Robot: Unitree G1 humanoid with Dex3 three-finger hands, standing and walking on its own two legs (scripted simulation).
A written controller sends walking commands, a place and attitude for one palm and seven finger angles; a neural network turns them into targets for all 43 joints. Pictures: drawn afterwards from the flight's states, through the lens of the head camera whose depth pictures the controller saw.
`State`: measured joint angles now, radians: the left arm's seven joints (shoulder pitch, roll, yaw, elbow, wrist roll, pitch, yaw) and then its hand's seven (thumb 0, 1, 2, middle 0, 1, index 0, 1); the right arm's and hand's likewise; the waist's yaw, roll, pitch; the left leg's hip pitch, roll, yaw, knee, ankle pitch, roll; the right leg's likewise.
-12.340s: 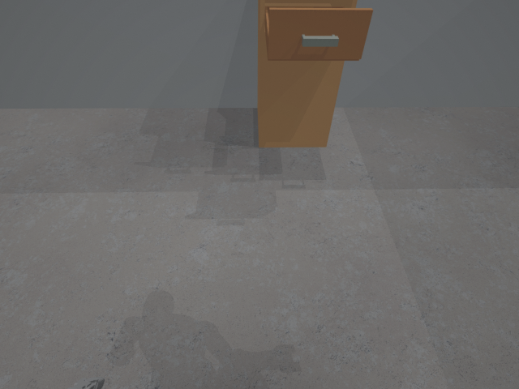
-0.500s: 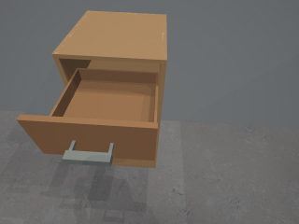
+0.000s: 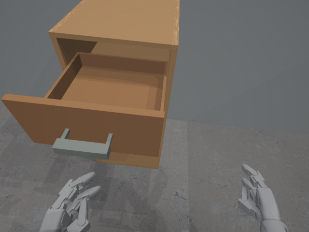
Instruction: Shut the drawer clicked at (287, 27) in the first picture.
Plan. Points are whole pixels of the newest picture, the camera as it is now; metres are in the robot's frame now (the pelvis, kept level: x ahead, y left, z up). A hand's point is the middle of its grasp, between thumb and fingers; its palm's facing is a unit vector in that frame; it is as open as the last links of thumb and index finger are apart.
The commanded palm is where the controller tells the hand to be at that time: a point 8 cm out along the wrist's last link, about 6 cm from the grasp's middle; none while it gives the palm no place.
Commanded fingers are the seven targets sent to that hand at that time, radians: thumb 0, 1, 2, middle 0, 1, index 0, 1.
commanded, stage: raise the hand and make a fist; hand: left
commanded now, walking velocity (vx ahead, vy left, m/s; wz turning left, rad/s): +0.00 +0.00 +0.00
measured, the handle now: (85, 141) +0.31 +0.20 +0.07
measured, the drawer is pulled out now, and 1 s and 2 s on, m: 0.30 0.30 0.30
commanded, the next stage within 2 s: bring the fist close to the handle in 1.50 s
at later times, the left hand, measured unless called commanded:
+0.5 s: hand (69, 206) +0.16 +0.18 +0.08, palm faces +0.00 -1.00 -0.07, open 3.6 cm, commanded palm +0.11 +0.23 +0.10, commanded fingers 0.00 0.90 0.90 -1.12 -1.30 -1.12 -1.30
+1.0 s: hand (53, 198) +0.15 +0.19 +0.14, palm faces +0.02 -1.00 -0.10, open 3.2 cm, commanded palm +0.10 +0.24 +0.16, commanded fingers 0.00 0.90 0.90 -1.40 -1.60 -1.40 -1.60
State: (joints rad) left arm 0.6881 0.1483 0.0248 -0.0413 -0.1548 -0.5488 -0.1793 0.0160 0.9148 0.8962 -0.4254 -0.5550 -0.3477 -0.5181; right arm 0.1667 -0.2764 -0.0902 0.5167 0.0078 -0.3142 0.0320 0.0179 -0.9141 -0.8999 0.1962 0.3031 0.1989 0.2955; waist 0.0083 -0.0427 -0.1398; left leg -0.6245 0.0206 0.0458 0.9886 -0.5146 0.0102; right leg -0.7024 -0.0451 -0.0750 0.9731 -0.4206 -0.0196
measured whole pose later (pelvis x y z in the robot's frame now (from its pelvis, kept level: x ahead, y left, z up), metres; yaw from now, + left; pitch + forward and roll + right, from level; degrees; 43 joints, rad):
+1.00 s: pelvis +0.02 +0.01 +0.03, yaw +2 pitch +3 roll -2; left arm 0.71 0.25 0.14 -0.47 -0.27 -0.17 -0.27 0.01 0.89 0.90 -1.36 -1.57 -1.37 -1.56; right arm 0.21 -0.19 0.07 0.52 0.07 -0.35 -0.03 0.02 -0.90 -0.90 0.20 0.30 0.20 0.30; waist 0.06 0.05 -0.11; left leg -0.41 0.01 0.01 0.84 -0.48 0.02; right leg -0.45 -0.04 -0.12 0.78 -0.38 0.00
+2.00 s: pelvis +0.01 -0.01 +0.03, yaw +2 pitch +3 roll -1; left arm 0.55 0.23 0.18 -0.24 -0.28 -0.22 -0.30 0.01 0.89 0.90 -1.40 -1.60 -1.40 -1.60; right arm 0.24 -0.25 0.03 0.62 0.06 -0.41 -0.06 0.02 -0.90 -0.90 0.20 0.30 0.20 0.30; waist 0.03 0.05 -0.07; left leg -0.38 0.03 0.00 0.75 -0.42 -0.01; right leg -0.44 -0.02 -0.12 0.73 -0.34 -0.03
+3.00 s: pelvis +0.01 +0.00 +0.00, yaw +2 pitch +11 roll -1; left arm 0.38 0.21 0.10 -0.07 -0.23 -0.33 -0.22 0.01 0.89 0.90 -1.39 -1.60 -1.40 -1.60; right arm 0.26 -0.25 0.02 0.53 0.03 -0.23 -0.03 0.02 -0.90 -0.90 0.20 0.30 0.20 0.30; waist -0.02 0.04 -0.10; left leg -0.66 0.01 0.01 0.97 -0.51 0.01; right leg -0.71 -0.05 -0.11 0.93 -0.42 -0.01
